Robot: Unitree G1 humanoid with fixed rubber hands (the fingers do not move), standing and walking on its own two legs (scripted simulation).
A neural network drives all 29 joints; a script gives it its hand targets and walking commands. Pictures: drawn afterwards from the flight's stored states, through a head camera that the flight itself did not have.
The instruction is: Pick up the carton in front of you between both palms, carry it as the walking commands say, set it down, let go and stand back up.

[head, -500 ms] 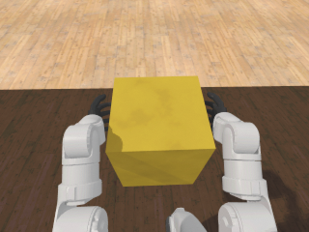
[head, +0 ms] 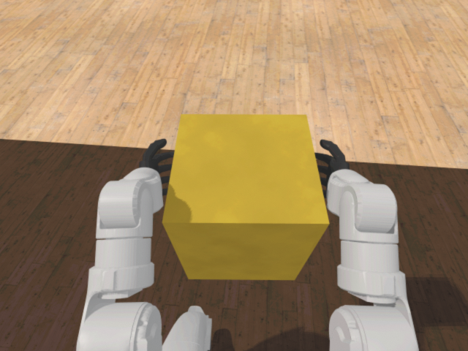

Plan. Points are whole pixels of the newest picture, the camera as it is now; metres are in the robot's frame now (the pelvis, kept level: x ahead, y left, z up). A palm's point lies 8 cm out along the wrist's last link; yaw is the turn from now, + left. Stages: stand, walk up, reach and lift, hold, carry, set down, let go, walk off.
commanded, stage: carry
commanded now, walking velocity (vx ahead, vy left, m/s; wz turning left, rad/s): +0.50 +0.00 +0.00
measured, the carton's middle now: (242, 203) +0.36 +0.02 +0.02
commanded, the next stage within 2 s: none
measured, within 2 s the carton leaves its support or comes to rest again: neither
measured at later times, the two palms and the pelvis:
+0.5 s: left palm (192, 92) +0.66 +0.16 +0.03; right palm (315, 99) +0.64 -0.14 +0.04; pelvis +0.30 +0.04 -0.05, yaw -1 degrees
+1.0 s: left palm (207, 48) +0.94 +0.15 -0.01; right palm (301, 46) +0.97 -0.14 -0.01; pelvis +0.60 -0.02 -0.10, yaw +1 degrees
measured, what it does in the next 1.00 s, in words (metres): goes down: left foot 0.05 m lower, then right foot 0.05 m lower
